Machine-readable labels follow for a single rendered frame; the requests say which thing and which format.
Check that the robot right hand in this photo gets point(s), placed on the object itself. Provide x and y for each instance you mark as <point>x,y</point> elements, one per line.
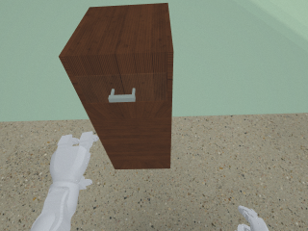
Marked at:
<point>256,224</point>

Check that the robot left hand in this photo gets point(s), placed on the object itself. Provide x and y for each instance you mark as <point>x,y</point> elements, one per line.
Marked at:
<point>68,163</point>

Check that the cabinet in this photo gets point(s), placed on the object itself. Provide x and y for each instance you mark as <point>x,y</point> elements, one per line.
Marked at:
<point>126,39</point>

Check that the handle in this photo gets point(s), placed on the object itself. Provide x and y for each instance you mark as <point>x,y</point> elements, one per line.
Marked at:
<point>115,98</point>

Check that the drawer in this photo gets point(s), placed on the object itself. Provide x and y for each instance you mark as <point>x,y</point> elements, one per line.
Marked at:
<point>148,86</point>

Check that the left robot forearm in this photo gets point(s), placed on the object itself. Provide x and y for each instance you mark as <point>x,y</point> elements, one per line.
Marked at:
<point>58,208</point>

